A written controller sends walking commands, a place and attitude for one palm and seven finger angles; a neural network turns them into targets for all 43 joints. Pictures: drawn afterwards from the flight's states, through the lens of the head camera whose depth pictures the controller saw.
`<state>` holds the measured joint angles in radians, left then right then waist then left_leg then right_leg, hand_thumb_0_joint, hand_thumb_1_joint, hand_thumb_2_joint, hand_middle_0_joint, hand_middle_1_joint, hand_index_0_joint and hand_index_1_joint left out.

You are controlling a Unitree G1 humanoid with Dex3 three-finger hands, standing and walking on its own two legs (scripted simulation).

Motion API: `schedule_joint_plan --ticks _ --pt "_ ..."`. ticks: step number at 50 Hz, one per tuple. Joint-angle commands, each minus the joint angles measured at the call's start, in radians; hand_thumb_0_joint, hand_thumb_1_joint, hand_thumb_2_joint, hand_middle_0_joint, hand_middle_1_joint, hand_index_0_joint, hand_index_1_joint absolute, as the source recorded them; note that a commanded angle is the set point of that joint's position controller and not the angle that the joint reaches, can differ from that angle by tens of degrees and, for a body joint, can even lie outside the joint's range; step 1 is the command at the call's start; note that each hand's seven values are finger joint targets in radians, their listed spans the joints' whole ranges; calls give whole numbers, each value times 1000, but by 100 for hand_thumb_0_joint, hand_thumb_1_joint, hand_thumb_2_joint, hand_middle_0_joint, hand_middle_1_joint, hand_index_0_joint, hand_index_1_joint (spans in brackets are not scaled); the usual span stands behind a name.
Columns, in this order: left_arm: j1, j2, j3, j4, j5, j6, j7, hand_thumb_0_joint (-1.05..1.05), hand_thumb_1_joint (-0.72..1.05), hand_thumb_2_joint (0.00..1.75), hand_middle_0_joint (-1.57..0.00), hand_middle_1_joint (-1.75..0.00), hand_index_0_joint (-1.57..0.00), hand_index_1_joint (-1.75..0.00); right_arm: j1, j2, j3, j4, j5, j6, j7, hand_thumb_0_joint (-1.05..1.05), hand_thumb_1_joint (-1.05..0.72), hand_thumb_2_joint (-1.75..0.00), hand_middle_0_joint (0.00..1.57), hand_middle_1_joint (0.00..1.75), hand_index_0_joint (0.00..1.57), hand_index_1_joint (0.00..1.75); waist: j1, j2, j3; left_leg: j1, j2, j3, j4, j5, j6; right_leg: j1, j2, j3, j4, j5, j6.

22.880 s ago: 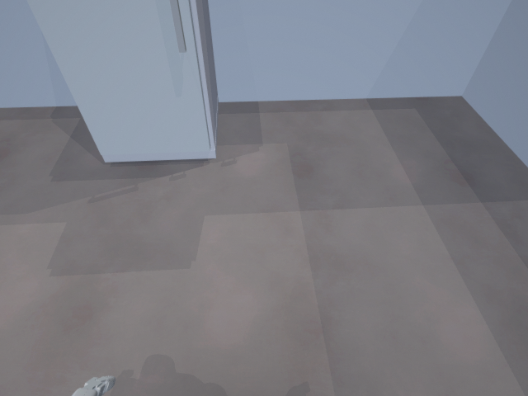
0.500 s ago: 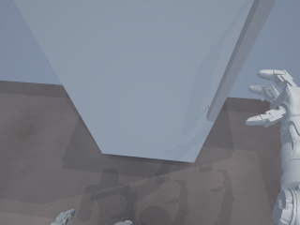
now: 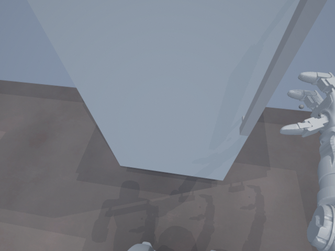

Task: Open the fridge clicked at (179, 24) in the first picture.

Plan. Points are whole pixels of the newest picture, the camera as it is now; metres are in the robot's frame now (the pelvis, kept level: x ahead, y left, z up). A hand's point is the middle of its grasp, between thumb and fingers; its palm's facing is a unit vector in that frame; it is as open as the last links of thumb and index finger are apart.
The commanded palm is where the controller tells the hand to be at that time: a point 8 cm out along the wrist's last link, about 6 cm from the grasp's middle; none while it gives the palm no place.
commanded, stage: move the hooked fingers beside the handle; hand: right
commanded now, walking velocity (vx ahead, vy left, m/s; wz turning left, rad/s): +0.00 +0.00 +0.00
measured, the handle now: (268, 77) +0.51 -0.15 +0.14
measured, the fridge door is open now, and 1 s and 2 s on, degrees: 0 0 0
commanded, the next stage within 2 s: feel for the door with the fingertips in 0.52 s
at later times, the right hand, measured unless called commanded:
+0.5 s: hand (295, 103) +0.46 -0.22 +0.11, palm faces +0.01 +1.00 -0.01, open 14.0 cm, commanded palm +0.43 -0.27 +0.11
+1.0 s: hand (281, 104) +0.46 -0.19 +0.10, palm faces +0.01 +1.00 +0.02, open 13.9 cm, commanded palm +0.43 -0.24 +0.11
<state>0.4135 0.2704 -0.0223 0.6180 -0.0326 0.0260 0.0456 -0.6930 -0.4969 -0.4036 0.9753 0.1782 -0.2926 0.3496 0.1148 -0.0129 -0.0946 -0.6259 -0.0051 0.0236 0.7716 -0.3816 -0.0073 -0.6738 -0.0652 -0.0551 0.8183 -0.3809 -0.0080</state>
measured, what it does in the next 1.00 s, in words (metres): stands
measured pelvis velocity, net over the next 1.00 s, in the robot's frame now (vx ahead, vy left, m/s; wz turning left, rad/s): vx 0.00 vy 0.00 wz -0.01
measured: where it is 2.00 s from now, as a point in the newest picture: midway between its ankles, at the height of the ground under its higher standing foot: outside the picture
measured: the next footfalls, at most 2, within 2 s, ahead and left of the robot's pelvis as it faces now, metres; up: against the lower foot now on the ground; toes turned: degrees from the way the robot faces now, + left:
none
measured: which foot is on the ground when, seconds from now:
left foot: down 0.00-1.00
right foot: down 0.00-1.00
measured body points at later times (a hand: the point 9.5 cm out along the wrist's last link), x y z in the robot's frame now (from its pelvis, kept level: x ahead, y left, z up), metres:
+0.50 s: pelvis -0.01 +0.00 +0.00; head +0.07 -0.01 +0.44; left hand +0.05 +0.27 -0.11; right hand +0.45 -0.27 +0.11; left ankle -0.01 +0.13 -0.70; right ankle +0.01 -0.11 -0.70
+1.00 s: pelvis +0.00 +0.00 +0.00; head +0.08 -0.01 +0.44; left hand +0.05 +0.27 -0.11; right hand +0.45 -0.24 +0.10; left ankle -0.01 +0.13 -0.70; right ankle +0.01 -0.11 -0.70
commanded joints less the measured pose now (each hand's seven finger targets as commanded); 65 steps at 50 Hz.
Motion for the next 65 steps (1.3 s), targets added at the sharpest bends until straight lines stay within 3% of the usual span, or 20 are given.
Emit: schedule_joint_plan --ticks 1,2,5,9,11,12,20,22,26,31,33,34,36,41,50,55,57,58,61,65 --pt "52 165 68 -94 -8 -29 12 0 90 90 -20 -30 -20 -30 -404 -236 -25 -256 43 -63 7 0 50 -30 30 120 30 120 -19 -72 -387 132 -46 12 -76 377 25 326 35 52 -75 381 -25" --pt "43 160 65 -90 -10 -30 12 0 90 90 -20 -30 -20 -30 -422 -207 8 -257 35 -54 10 0 50 -30 30 120 30 120 -13 -108 -372 112 -43 11 -80 370 23 334 36 51 -79 373 -23" --pt "42 163 64 -85 -9 -27 12 0 90 90 -20 -30 -20 -30 -386 -205 11 -205 25 -25 0 0 50 -30 30 120 30 120 -11 -57 -298 87 -41 16 -91 324 21 290 35 54 -90 316 -25" --pt "33 160 57 -87 -8 -29 15 0 90 90 -20 -30 -20 -30 -483 -165 59 -205 17 -26 -10 0 50 -30 30 120 30 120 9 -72 -272 42 -38 19 -90 273 23 292 37 67 -92 275 -21" --pt "36 161 55 -80 -4 -34 17 0 90 90 -20 -30 -20 -30 -527 -181 44 -193 20 -41 -23 0 50 -30 30 120 30 120 14 -66 -278 40 -37 16 -88 260 24 289 39 67 -82 263 -24" --pt "39 167 57 -75 -2 -35 18 0 90 90 -20 -30 -20 -30 -558 -233 7 -202 13 -54 -31 0 50 -30 30 120 30 120 9 -56 -326 54 -37 12 -81 267 22 302 38 75 -80 271 -22" --pt "33 163 48 -73 -1 -41 13 0 90 90 -20 -30 -20 -30 -543 -235 17 -125 -15 -68 -39 0 50 -30 30 120 30 120 0 -99 -375 64 -33 6 -66 282 21 296 42 70 -65 278 -18" --pt "41 165 46 -75 0 -38 11 0 90 90 -20 -30 -20 -30 -526 -218 28 -86 -12 -53 -26 0 50 -30 30 120 30 120 2 -69 -367 71 -35 9 -63 299 21 276 42 68 -63 285 -20" --pt "56 174 50 -90 1 -27 14 0 90 90 -20 -30 -20 -30 -489 -272 -20 -67 5 -35 -8 0 50 -30 30 120 30 120 -8 -10 -359 132 -34 0 -64 331 19 205 47 53 -61 279 -28" --pt "64 168 57 -89 3 -24 13 0 90 90 -20 -30 -20 -30 -541 -298 -34 -183 7 -88 -5 0 50 -30 30 120 30 120 -9 -71 -414 133 -39 -4 -53 363 21 256 44 53 -48 325 -28" --pt "62 161 60 -89 0 -25 10 0 90 90 -20 -30 -20 -30 -496 -256 -18 -199 12 -98 -5 0 50 -30 30 120 30 120 -17 -101 -439 127 -44 -2 -55 369 22 296 43 55 -49 346 -23" --pt "56 157 60 -85 -1 -27 7 0 90 90 -20 -30 -20 -30 -509 -203 22 -220 18 -97 -2 0 50 -30 30 120 30 120 -1 -130 -430 97 -44 2 -59 362 21 321 42 53 -49 347 -22" --pt "63 157 62 -76 -2 -26 7 0 90 90 -20 -30 -20 -30 -504 -162 55 -205 25 -82 -1 0 50 -30 30 120 30 120 13 -94 -390 77 -47 13 -64 346 23 317 39 60 -50 346 -25" --pt "67 162 62 -71 0 -23 7 0 90 90 -20 -30 -20 -30 -503 -163 46 -148 17 -25 -35 0 50 -30 30 120 30 120 8 -50 -314 65 -42 19 -76 298 21 254 42 61 -70 283 -27" --pt "55 149 66 -80 8 -35 -13 0 90 90 -20 -30 -20 -30 -495 -142 43 -243 -16 -83 -114 0 50 -30 30 120 30 120 -11 -77 -422 98 -44 11 -48 378 21 327 40 61 -46 378 -16" --pt "48 152 59 -70 2 -25 -3 0 90 90 -20 -30 -20 -30 -562 -165 46 -160 -26 -59 -104 0 50 -30 30 120 30 120 15 -48 -340 90 -39 4 -64 343 16 259 44 56 -57 296 -23" --pt "55 155 57 -71 3 -24 0 0 90 90 -20 -30 -20 -30 -576 -186 30 -157 -27 -58 -101 0 50 -30 30 120 30 120 11 -48 -371 96 -37 3 -60 356 18 274 45 59 -54 317 -23" --pt "48 148 55 -74 4 -24 -1 0 90 90 -20 -30 -20 -30 -564 -146 59 -138 -23 -54 -94 0 50 -30 30 120 30 120 12 -73 -363 89 -38 1 -65 353 18 275 48 54 -52 311 -22" --pt "59 154 51 -65 6 -25 4 0 90 90 -20 -30 -20 -30 -602 -180 36 -94 -15 -55 -89 0 50 -30 30 120 30 120 26 -19 -325 93 -37 -1 -68 333 17 224 48 59 -49 277 -28" --pt "62 156 52 -61 6 -29 6 0 90 90 -20 -30 -20 -30 -644 -181 50 -90 -23 -65 -79 0 50 -30 30 120 30 120 32 -55 -370 76 -35 -3 -63 310 15 241 48 63 -48 265 -25"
